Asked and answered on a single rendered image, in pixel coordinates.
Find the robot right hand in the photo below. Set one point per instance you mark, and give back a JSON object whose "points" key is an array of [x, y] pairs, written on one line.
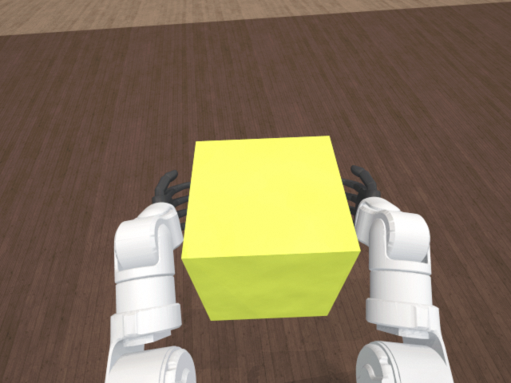
{"points": [[369, 189]]}

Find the robot left hand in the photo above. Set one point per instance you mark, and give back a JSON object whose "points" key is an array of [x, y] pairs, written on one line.
{"points": [[164, 194]]}

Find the robot right upper arm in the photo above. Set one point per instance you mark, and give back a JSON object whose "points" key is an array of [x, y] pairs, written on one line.
{"points": [[392, 362]]}

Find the carton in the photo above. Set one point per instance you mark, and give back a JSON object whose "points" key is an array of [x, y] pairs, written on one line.
{"points": [[268, 231]]}

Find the right robot forearm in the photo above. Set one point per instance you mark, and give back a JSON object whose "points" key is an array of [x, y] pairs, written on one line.
{"points": [[400, 299]]}

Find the robot left upper arm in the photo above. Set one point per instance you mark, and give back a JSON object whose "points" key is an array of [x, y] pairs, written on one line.
{"points": [[163, 365]]}

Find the left robot forearm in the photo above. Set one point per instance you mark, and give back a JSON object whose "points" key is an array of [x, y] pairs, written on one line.
{"points": [[145, 289]]}

